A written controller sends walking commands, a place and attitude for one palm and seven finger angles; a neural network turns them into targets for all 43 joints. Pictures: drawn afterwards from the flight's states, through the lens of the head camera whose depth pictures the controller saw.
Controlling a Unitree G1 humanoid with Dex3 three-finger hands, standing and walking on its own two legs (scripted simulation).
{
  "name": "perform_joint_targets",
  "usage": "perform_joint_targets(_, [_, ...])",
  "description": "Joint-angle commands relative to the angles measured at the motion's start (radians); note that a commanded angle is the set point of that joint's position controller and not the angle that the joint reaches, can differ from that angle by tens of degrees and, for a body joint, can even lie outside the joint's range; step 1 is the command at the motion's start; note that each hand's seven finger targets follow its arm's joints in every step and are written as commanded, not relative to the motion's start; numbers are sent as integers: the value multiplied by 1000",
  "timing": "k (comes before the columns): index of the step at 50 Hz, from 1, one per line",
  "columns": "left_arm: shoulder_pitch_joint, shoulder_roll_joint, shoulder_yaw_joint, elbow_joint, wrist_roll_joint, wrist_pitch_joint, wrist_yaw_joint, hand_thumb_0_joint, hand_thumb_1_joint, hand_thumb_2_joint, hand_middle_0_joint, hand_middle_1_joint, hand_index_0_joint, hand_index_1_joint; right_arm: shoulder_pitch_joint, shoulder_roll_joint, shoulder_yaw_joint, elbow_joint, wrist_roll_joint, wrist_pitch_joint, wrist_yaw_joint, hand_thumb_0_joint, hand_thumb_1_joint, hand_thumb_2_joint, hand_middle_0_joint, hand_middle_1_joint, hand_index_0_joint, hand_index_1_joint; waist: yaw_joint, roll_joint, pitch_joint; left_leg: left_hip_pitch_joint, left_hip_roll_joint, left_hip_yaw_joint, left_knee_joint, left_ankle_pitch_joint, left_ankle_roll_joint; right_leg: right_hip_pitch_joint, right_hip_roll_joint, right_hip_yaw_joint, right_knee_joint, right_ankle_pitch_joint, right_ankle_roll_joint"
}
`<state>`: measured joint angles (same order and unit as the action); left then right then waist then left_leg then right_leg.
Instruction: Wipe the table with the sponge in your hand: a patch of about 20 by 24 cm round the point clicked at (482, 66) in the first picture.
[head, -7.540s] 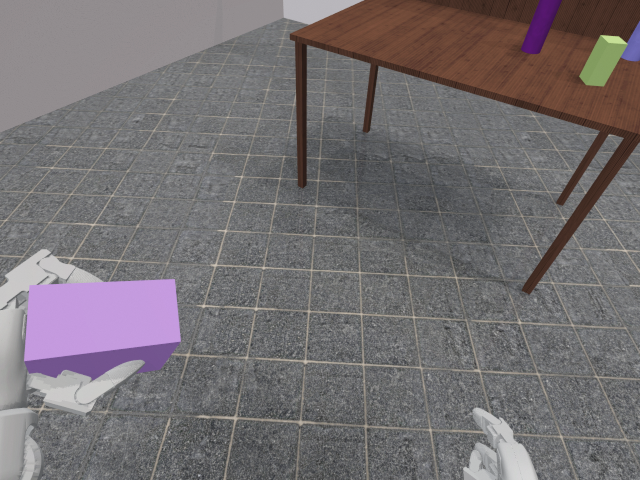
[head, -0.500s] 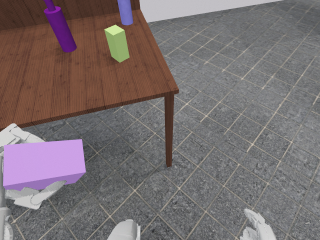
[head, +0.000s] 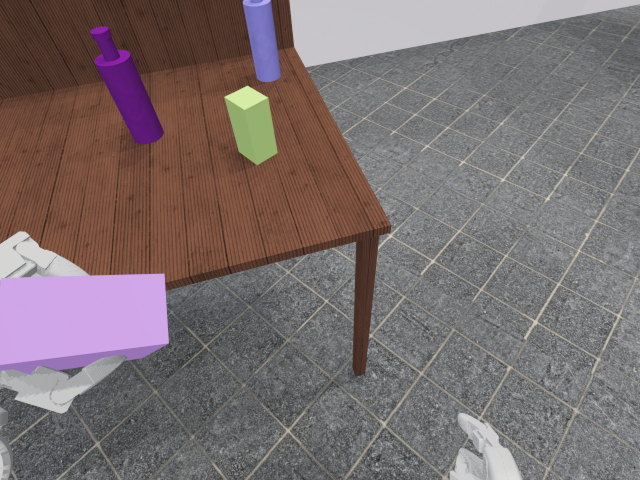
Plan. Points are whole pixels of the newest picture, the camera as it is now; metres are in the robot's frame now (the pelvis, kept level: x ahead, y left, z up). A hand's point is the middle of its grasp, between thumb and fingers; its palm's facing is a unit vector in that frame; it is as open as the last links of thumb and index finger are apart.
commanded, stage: take the last steps up to it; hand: left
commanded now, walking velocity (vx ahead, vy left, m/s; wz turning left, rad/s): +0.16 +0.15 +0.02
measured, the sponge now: (107, 323) +0.22 +0.21 +0.17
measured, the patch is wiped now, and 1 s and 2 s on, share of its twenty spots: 0.00 0.00 0.00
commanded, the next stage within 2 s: come to a stop and stand still in 0.02 s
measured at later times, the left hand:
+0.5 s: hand (21, 274) +0.26 +0.29 +0.19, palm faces +0.37 -0.83 -0.41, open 9.9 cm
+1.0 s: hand (29, 332) +0.21 +0.26 +0.18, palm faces +0.39 -0.83 -0.39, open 9.9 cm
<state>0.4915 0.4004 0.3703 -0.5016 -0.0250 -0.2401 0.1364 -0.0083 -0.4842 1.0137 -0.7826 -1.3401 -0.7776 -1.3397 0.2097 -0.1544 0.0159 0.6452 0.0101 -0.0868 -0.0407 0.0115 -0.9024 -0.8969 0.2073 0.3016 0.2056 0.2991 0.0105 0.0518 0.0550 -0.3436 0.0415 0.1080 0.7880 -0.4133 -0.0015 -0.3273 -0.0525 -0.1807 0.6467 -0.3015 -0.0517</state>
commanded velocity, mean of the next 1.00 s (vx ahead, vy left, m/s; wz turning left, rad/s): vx -0.02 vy -0.05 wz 0.00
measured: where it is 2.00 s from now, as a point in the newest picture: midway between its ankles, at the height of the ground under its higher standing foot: outside the picture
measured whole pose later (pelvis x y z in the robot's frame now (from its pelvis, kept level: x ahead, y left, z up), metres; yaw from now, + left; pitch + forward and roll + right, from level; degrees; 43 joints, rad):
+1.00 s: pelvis -0.01 +0.02 +0.01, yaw +0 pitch -1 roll +1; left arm 0.49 0.37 0.33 -0.49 -0.04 -0.18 0.16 -0.01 -0.48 1.02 -0.78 -1.34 -0.78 -1.34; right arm 0.22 -0.24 -0.01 0.61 0.01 -0.04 -0.08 0.01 -0.91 -0.90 0.20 0.30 0.20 0.30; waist 0.01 -0.02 0.02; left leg -0.19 0.03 0.06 0.48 -0.28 -0.01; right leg -0.27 0.03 -0.13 0.48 -0.20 -0.06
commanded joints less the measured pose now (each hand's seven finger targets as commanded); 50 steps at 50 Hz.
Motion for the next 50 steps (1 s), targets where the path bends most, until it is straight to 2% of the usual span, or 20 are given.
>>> perform_joint_targets(1, [-102,158,143,-68,-17,-49,21,0,100,1300,-1200,-1600,-1200,-1600,-87,-131,-54,-130,-7,-24,-2,0,-900,-900,200,300,200,300,-17,-237,-89,-347,22,-148,474,-4,-37,266,-386,502,-343,342,-123])
perform_joint_targets(2, [-99,145,126,-79,-5,-62,18,0,100,1300,-1200,-1600,-1200,-1600,-98,-128,-47,-124,-9,-16,-1,0,-900,-900,200,300,200,300,-15,-198,-95,-335,36,-138,468,35,-41,259,-341,365,-314,460,-93])
perform_joint_targets(5, [-76,133,103,-124,8,-76,23,0,100,1300,-1200,-1600,-1200,-1600,-113,-133,-51,-135,-14,-8,-7,0,-900,-900,200,300,200,300,-13,-174,-125,-228,44,-82,256,66,-30,226,-295,217,-277,613,-63])
perform_joint_targets(9, [-12,153,129,-243,2,-65,52,0,100,1300,-1200,-1600,-1200,-1600,-116,-114,-54,-190,-18,-15,-17,0,-900,-900,200,300,200,300,16,-218,-190,-62,5,23,-80,90,-22,280,-259,152,-224,674,-64])
perform_joint_targets(12, [-13,157,146,-289,-5,-44,67,0,100,1300,-1200,-1600,-1200,-1600,-79,-121,-66,-209,-20,-5,-33,0,-900,-900,200,300,200,300,-12,-149,-235,132,-31,44,-330,306,-32,259,-182,109,-124,572,-5])
perform_joint_targets(13, [-13,152,140,-296,-11,-39,65,0,100,1300,-1200,-1600,-1200,-1600,-65,-140,-78,-213,-10,1,-41,0,-900,-900,200,300,200,300,-23,-92,-235,221,32,-3,-377,424,-24,206,-143,95,-46,425,28])
perform_joint_targets(15, [-61,155,130,-305,-20,-48,50,0,100,1300,-1200,-1600,-1200,-1600,-56,-181,-93,-227,-2,-3,-35,0,-900,-900,200,300,200,300,-8,177,-212,285,303,-306,-419,869,99,-28,7,88,168,-258,87])
perform_joint_targets(18, [-67,182,156,-319,-13,-55,34,0,100,1300,-1200,-1600,-1200,-1600,-59,-156,-84,-204,-21,-24,-12,0,-900,-900,200,300,200,300,-13,283,-235,371,326,-295,-375,1063,150,-143,16,152,288,-236,82])
perform_joint_targets(20, [-18,121,99,-338,-16,-36,22,0,100,1300,-1200,-1600,-1200,-1600,-57,-162,-81,-209,-15,-34,18,0,-900,-900,200,300,200,300,-16,223,-239,349,287,-198,-360,982,114,-101,40,125,217,-153,77])
perform_joint_targets(24, [7,120,90,-331,-32,3,10,0,100,1300,-1200,-1600,-1200,-1600,-63,-166,-67,-217,-19,-39,26,0,-900,-900,200,300,200,300,-23,236,-185,208,296,-179,-414,736,101,-3,61,97,65,-118,81])
perform_joint_targets(29, [-41,145,120,-238,-32,27,17,0,100,1300,-1200,-1600,-1200,-1600,-79,-154,-49,-212,-9,-20,3,0,-900,-900,200,300,200,300,-16,126,-163,42,237,-117,-360,352,52,215,44,98,-216,61,80])
perform_joint_targets(30, [-63,151,124,-214,-27,26,18,0,100,1300,-1200,-1600,-1200,-1600,-75,-143,-45,-209,-7,-16,2,0,-900,-900,200,300,200,300,-23,40,-159,18,184,-73,-289,249,20,219,-11,162,-272,155,60])
perform_joint_targets(32, [-71,132,94,-174,-44,53,14,0,100,1300,-1200,-1600,-1200,-1600,-76,-124,-44,-212,2,-18,0,0,-900,-900,200,300,200,300,-14,-252,-148,-15,-6,-35,-36,-18,-37,88,-211,451,-384,137,-46])
perform_joint_targets(34, [-66,143,94,-213,-38,50,28,0,100,1300,-1200,-1600,-1200,-1600,-105,-108,-24,-194,-2,-16,-4,0,-900,-900,200,300,200,300,-8,-183,-149,-77,-5,-108,141,-63,-28,128,-270,468,-374,272,-114])
perform_joint_targets(37, [-62,138,100,-197,-26,29,38,0,100,1300,-1200,-1600,-1200,-1600,-128,-107,-11,-173,-8,-14,-24,0,-900,-900,200,300,200,300,-11,-165,-169,-87,-10,-90,140,-23,-34,195,-216,306,-314,477,-90])
perform_joint_targets(41, [-39,139,112,-197,-20,14,45,0,100,1300,-1200,-1600,-1200,-1600,-114,-126,-23,-183,-14,-13,-38,0,-900,-900,200,300,200,300,4,-151,-185,-19,-16,-59,-96,13,-15,235,-197,291,-321,377,-89])
perform_joint_targets(44, [-27,115,84,-217,-21,7,46,0,100,1300,-1200,-1600,-1200,-1600,-79,-138,-33,-187,-14,-4,-39,0,-900,-900,200,300,200,300,-9,-77,-198,145,-10,-66,-365,164,-2,193,-154,287,-307,197,-34])
perform_joint_targets(47, [-50,125,64,-204,-16,-1,44,0,100,1300,-1200,-1600,-1200,-1600,-96,-189,-56,-206,2,-4,-41,0,-900,-900,200,300,200,300,12,40,-152,150,153,-202,-435,324,46,144,-39,258,-270,59,51])
perform_joint_targets(48, [-61,130,81,-208,-16,-5,40,0,100,1300,-1200,-1600,-1200,-1600,-105,-179,-43,-203,-10,-7,-45,0,-900,-900,200,300,200,300,4,147,-142,117,166,-222,-469,316,56,126,-11,221,-225,77,50])
perform_joint_targets(50, [-90,119,58,-187,-5,-9,37,0,100,1300,-1200,-1600,-1200,-1600,-106,-165,-30,-194,-12,-11,-47,0,-900,-900,200,300,200,300,2,140,-93,-38,186,-231,-493,261,59,213,0,183,-171,96,57])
